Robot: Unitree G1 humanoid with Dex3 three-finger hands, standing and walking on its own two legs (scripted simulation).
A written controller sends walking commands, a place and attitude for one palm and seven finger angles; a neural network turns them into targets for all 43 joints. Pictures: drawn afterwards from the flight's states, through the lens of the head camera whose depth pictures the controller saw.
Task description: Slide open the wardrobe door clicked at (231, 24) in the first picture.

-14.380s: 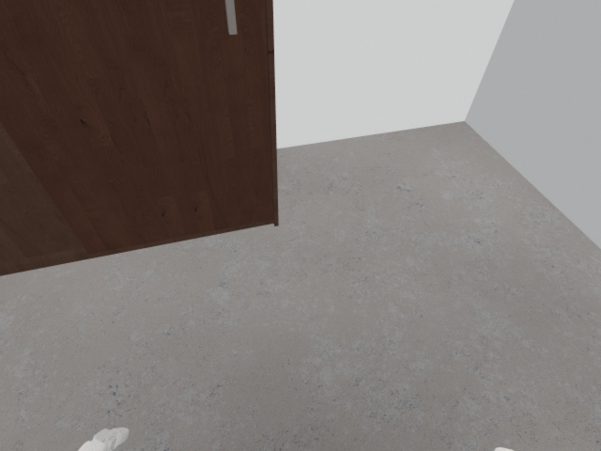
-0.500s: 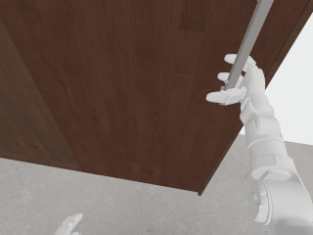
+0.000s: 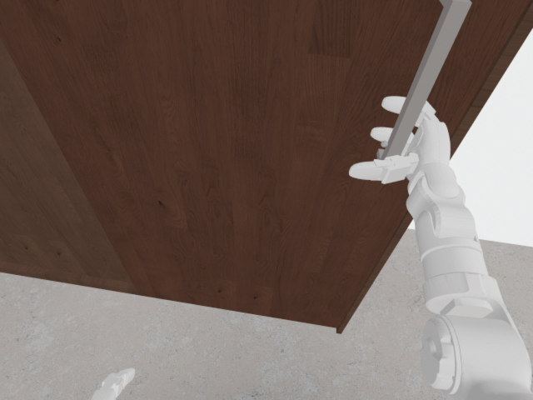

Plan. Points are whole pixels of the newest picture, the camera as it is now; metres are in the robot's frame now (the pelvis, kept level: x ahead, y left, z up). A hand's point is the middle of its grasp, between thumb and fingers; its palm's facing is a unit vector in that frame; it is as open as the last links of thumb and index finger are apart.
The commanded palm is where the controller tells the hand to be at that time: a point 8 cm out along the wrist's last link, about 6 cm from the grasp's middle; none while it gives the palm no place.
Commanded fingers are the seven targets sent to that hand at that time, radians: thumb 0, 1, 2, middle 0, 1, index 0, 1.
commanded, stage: slide the fingers in behind the handle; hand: right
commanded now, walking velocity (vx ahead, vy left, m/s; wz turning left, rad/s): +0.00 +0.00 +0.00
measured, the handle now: (409, 99) +0.49 -0.15 +0.24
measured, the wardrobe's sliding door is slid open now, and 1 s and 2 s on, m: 0.00 0.00 0.00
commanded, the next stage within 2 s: grip the handle and tug to test in 0.42 s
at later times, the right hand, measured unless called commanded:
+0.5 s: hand (384, 143) +0.44 -0.12 +0.19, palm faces +0.07 +1.00 +0.01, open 14.1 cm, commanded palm +0.41 -0.17 +0.19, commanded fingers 0.00 0.50 -0.30 0.30 1.20 0.30 1.20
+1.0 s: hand (389, 144) +0.44 -0.13 +0.20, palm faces +0.08 +1.00 +0.02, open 9.0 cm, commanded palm +0.41 -0.17 +0.19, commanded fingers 0.00 -0.67 -0.80 0.43 1.37 0.43 1.37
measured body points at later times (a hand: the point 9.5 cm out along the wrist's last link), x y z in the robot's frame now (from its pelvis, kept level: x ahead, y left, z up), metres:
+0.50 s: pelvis +0.00 -0.01 +0.00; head +0.00 +0.01 +0.45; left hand +0.10 +0.24 -0.12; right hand +0.43 -0.18 +0.19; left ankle -0.06 +0.10 -0.73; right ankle +0.04 -0.14 -0.73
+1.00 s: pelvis +0.00 -0.01 +0.00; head +0.00 +0.01 +0.45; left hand +0.12 +0.24 -0.11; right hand +0.43 -0.18 +0.20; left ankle -0.06 +0.10 -0.73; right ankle +0.04 -0.14 -0.73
